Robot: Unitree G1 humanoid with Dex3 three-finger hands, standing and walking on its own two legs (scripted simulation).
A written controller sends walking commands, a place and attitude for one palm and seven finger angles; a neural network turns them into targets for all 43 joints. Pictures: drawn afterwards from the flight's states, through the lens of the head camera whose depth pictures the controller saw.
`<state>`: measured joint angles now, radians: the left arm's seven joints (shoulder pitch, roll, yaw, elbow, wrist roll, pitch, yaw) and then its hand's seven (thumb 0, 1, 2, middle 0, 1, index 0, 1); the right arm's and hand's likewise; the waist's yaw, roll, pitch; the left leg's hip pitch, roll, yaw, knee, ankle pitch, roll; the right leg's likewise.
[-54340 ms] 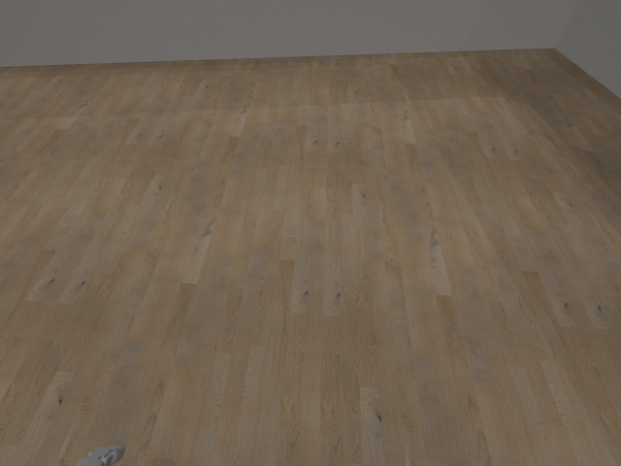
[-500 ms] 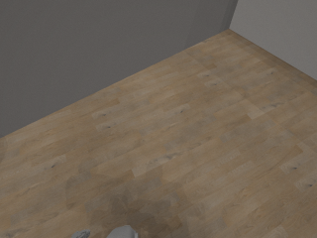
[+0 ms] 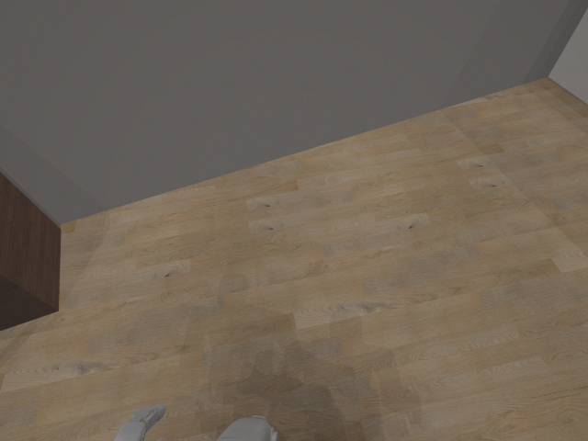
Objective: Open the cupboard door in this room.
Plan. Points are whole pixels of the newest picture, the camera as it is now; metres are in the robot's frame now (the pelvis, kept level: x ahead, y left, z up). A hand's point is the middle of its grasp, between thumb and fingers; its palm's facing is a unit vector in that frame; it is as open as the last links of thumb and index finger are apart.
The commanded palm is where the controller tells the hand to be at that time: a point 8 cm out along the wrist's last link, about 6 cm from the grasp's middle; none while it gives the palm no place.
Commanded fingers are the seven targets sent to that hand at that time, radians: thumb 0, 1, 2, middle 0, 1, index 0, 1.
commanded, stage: turn to face it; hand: left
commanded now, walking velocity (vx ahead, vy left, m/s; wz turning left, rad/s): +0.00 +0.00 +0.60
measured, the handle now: out of the picture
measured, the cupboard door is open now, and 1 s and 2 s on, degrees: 42 42 42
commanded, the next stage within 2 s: take the last steps up to it in 1.70 s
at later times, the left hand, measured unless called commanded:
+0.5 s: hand out of the picture +0.00 +0.25 -0.17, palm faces +0.35 -0.91 -0.25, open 7.4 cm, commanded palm none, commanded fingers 0.00 0.90 0.90 -0.20 -0.30 -0.20 -0.30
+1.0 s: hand out of the picture +0.02 +0.18 -0.14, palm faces +0.57 -0.79 -0.24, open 7.4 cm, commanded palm none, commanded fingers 0.00 0.90 0.90 -0.20 -0.30 -0.20 -0.30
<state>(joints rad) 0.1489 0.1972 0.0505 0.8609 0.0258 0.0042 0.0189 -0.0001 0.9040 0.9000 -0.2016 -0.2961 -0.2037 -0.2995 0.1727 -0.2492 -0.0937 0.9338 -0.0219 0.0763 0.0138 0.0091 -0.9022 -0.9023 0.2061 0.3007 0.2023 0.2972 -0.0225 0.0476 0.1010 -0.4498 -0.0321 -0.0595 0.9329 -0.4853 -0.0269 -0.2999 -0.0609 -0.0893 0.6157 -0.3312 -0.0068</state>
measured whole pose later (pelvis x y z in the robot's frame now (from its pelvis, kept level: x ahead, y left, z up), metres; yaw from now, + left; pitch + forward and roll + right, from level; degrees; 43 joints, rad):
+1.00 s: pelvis +0.05 -0.02 +0.01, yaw +37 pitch +0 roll +2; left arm 0.18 0.16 0.03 0.88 0.02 0.00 0.02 0.00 0.90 0.90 -0.20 -0.30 -0.21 -0.30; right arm 0.16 -0.25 -0.09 0.96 -0.02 0.09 0.03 0.01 -0.91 -0.90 0.20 0.30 0.20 0.30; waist -0.04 0.01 0.11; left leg -0.48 0.02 0.03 1.05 -0.43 -0.07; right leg -0.19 -0.10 -0.19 0.50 -0.32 -0.01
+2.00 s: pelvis +0.06 +0.02 +0.01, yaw +63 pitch +0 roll +1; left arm 0.29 0.20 0.06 1.01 0.03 -0.02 0.01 0.00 0.91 0.90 -0.20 -0.30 -0.21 -0.30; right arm 0.15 -0.20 -0.06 1.01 -0.02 0.05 0.02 0.01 -0.91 -0.90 0.20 0.30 0.20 0.30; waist 0.04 -0.04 0.08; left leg -0.29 0.01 0.08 0.67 -0.44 -0.03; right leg -0.16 -0.12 -0.21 0.51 -0.33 0.02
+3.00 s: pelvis +0.13 +0.33 +0.01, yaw +67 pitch +1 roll -1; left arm 0.36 0.15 0.05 1.13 0.03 -0.06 0.00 -0.01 0.92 0.90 -0.20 -0.30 -0.20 -0.30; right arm 0.12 -0.19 -0.06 1.01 -0.03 -0.02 0.03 0.01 -0.91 -0.90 0.20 0.30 0.19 0.30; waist 0.05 -0.01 0.05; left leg -0.44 0.07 0.09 0.60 -0.21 -0.02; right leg -0.04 -0.07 -0.16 0.38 -0.33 0.04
